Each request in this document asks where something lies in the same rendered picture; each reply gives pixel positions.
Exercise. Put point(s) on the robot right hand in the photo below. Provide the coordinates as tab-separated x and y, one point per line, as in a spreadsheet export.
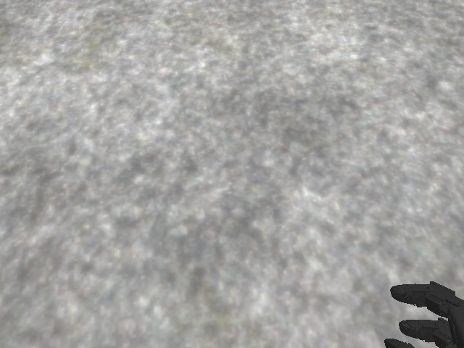
441	301

